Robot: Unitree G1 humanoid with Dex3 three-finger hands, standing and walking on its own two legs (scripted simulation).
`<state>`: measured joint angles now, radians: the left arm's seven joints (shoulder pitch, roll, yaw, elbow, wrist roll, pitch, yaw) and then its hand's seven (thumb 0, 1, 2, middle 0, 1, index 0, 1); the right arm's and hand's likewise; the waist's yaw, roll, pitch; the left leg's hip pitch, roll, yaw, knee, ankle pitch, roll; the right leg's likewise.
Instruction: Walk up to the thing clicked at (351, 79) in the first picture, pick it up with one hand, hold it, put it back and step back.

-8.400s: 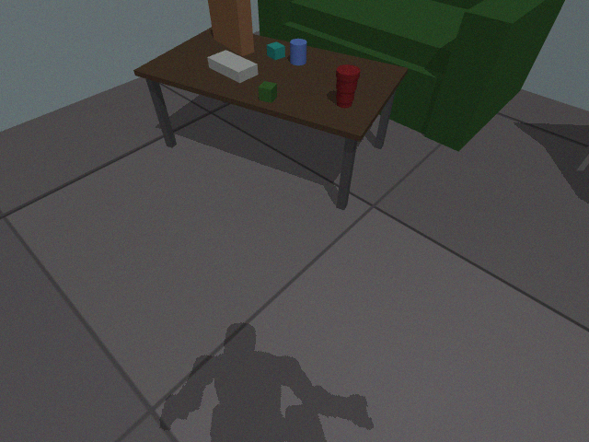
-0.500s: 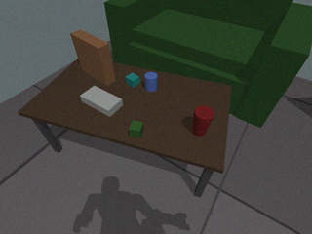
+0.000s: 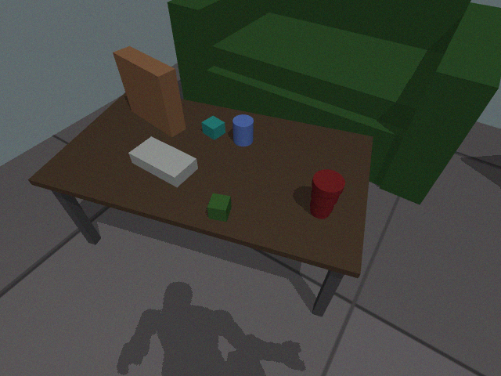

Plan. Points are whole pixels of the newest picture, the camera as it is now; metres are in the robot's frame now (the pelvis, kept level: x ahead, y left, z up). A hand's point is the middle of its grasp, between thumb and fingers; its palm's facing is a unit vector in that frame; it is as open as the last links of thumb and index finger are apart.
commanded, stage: stand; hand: right
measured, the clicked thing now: (324, 196) +0.69 -0.22 -0.26
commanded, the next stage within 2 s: walk up in 0.28 s
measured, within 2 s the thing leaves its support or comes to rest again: neither
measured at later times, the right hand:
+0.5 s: hand out of the picture +0.12 -0.25 -0.16, palm faces +0.01 +0.93 -0.38, open 7.4 cm
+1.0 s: hand out of the picture +0.17 -0.13 -0.20, palm faces +0.19 +0.94 -0.27, open 7.4 cm
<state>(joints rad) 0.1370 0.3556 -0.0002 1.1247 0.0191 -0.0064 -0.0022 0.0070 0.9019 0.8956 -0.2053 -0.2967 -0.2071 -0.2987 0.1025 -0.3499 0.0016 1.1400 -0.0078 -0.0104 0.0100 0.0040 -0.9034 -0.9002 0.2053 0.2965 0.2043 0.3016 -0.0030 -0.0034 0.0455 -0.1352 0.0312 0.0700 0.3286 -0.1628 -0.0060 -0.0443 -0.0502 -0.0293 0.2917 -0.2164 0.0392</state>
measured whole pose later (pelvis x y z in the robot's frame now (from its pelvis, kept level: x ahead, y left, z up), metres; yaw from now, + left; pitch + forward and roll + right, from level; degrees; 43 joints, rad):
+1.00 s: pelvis +0.18 +0.13 -0.03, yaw -11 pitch -3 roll -1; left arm 0.27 0.41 0.05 0.87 0.03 -0.08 0.03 0.01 0.90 0.90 -0.21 -0.30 -0.21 -0.30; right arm 0.32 -0.40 -0.07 0.82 -0.02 0.04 0.05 0.01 -0.90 -0.90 0.21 0.30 0.20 0.30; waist -0.04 0.11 0.11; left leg -0.23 0.03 0.08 0.84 -0.51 0.03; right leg -0.36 0.03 -0.06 0.66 -0.23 -0.04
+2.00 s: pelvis +0.22 +0.18 -0.04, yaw -22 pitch -3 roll +2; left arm 0.14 0.39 0.05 0.88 0.01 0.03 0.00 0.01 0.90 0.90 -0.21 -0.30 -0.21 -0.30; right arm 0.23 -0.36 -0.01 0.94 -0.01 -0.04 -0.02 0.00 -0.90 -0.90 0.21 0.30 0.21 0.30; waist 0.01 -0.05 0.12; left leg -0.29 -0.02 0.02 0.70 -0.35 0.00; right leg -0.34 -0.02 0.03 0.81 -0.43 -0.02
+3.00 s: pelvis +0.23 +0.17 +0.00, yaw -19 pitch -2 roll +0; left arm 0.05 0.35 0.02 1.15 0.01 0.00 -0.01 0.01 0.90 0.90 -0.20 -0.30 -0.21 -0.30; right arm 0.09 -0.35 0.00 1.12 -0.01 -0.02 0.00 0.00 -0.90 -0.90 0.21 0.30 0.20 0.30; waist 0.00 0.00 0.05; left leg -0.15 0.00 -0.04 0.36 -0.18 -0.01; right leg -0.11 -0.03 -0.03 0.34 -0.19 0.02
